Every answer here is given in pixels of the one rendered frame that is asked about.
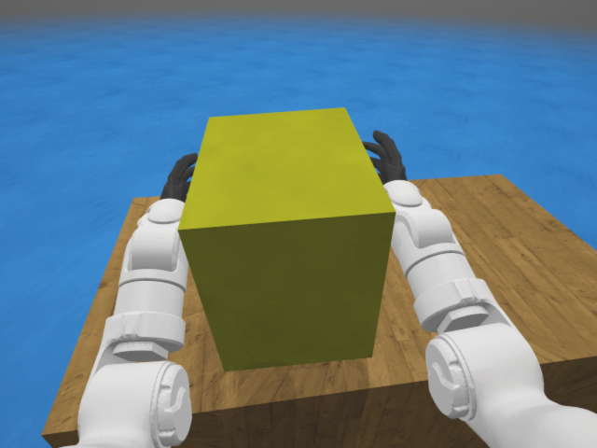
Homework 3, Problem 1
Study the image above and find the left robot hand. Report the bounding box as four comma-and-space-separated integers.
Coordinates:
160, 153, 198, 203

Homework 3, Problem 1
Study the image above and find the carton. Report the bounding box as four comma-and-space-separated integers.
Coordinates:
178, 107, 396, 371

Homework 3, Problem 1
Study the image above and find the left robot upper arm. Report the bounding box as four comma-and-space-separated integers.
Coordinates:
60, 360, 192, 448

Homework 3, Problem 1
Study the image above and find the robot left forearm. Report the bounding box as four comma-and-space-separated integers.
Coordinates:
77, 199, 188, 438

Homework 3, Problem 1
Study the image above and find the pedestal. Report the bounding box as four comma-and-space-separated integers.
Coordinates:
41, 175, 597, 448

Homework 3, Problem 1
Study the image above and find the robot right forearm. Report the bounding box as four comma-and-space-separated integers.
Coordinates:
383, 180, 544, 389

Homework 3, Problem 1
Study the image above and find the right robot upper arm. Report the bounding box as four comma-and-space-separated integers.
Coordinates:
425, 323, 597, 448

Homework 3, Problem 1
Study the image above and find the right robot hand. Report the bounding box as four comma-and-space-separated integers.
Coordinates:
362, 130, 408, 185

